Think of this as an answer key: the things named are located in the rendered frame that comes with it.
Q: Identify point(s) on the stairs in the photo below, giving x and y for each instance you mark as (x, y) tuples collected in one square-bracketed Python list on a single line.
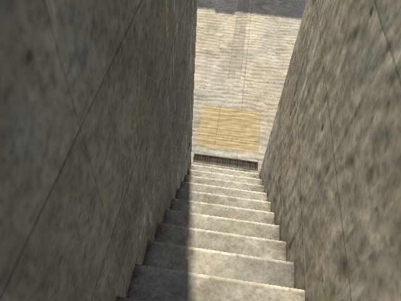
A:
[(217, 242)]

